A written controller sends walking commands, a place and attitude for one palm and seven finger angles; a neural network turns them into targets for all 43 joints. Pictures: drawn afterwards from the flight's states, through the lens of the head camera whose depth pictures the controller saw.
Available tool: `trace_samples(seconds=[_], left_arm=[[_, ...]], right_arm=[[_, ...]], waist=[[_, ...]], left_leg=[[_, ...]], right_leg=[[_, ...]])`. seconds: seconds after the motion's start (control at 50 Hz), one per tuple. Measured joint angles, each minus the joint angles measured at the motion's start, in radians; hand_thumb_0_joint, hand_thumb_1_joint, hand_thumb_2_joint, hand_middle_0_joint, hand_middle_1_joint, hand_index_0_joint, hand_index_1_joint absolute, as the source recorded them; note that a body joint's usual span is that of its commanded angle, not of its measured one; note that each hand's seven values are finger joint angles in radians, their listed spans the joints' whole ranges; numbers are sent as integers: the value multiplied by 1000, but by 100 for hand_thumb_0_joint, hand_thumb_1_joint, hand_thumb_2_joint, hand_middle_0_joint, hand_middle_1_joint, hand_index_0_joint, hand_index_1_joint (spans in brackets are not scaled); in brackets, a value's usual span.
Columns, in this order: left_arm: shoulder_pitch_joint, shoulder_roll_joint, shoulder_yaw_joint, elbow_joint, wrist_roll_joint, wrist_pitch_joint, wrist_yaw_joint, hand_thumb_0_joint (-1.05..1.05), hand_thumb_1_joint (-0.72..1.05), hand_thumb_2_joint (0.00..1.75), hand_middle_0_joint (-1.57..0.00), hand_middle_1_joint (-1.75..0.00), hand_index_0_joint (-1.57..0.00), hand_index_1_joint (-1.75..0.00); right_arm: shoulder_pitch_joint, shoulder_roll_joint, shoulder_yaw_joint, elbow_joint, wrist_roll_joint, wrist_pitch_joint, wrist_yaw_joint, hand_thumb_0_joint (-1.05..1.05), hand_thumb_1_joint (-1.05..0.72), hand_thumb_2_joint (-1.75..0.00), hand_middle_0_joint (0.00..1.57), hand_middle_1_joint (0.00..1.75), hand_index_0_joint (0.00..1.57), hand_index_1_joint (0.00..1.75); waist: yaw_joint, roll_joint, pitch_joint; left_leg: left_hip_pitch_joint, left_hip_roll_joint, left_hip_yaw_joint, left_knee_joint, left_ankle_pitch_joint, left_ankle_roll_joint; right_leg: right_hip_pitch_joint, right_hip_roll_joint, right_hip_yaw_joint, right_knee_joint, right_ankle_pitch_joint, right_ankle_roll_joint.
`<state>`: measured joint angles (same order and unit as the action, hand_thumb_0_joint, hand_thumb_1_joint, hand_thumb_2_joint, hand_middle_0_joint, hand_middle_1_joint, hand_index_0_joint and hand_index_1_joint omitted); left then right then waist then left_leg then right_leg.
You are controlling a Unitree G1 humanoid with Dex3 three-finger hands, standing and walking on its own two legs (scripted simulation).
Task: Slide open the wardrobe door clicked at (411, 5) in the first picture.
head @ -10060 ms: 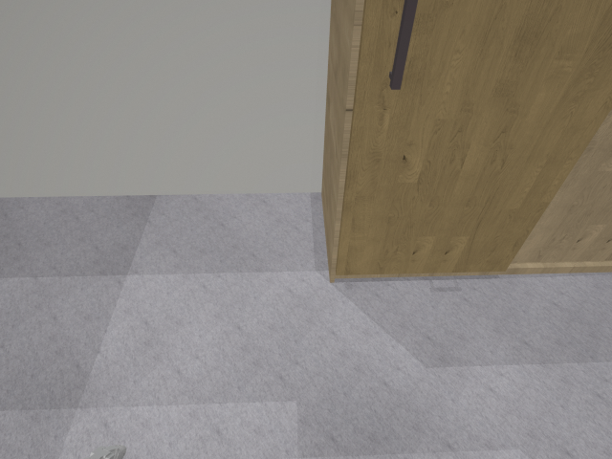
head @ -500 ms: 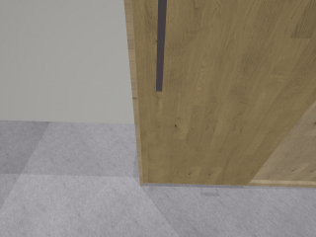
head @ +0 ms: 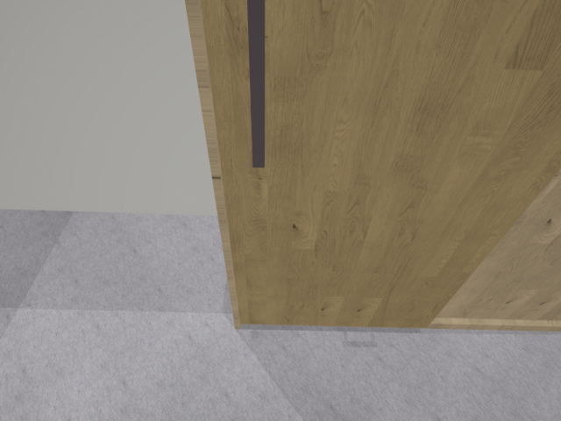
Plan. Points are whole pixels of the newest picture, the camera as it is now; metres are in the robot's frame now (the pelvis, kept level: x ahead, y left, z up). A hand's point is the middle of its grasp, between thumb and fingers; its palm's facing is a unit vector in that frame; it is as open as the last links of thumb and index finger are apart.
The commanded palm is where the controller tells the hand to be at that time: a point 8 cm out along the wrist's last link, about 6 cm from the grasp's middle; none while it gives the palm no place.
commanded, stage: come to a stop and stand still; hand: left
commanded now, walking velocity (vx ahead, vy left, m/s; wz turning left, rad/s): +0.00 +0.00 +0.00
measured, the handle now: (258, 81) +0.55 +0.07 +0.22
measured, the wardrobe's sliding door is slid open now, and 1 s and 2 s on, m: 0.00 0.00 0.00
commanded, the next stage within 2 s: look again from close up in 0.54 s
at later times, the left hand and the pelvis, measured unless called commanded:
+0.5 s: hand out of the picture +0.00 +0.14 -0.18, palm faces +0.02 -0.98 -0.18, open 7.3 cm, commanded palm none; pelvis +0.01 -0.02 +0.00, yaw +0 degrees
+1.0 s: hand out of the picture +0.02 +0.13 -0.17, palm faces +0.03 -0.98 -0.19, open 7.3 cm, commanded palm none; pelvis +0.02 -0.04 +0.00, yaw +0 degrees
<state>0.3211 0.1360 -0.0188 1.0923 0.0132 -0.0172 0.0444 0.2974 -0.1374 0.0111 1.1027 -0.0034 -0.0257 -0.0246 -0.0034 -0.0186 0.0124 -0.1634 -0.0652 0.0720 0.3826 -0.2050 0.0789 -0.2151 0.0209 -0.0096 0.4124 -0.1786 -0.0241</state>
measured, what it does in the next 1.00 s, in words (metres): stands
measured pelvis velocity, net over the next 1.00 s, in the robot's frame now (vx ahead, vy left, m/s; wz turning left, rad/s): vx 0.02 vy -0.04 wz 0.00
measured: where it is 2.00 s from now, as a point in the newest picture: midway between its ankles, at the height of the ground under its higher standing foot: outside the picture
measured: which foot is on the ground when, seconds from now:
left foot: down 0.00-1.00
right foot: down 0.00-1.00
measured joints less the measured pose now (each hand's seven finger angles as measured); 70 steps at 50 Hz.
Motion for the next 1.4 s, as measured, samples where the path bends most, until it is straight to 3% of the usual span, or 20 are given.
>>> trace_samples(seconds=[0.9, 1.4], left_arm=[[-2, 5, 2, -5, -6, -9, -2, 0, 91, 90, -20, -30, -20, -30], [-45, 41, 9, -16, -6, -14, -9, 0, 91, 90, -20, -30, -20, -30]], right_arm=[[2, -1, 3, 25, -2, 3, -3, 1, -91, -90, 20, 30, 20, 30], [-24, -39, -1, 19, -5, 5, 0, 1, -91, -90, 20, 30, 20, 30]], waist=[[6, 9, 13], [5, 8, 22]], left_leg=[[30, 43, -15, -8, -18, -49], [40, 57, -19, -14, -22, -63]], right_leg=[[40, 43, -14, -31, -9, -48], [53, 58, -16, -47, -8, -62]])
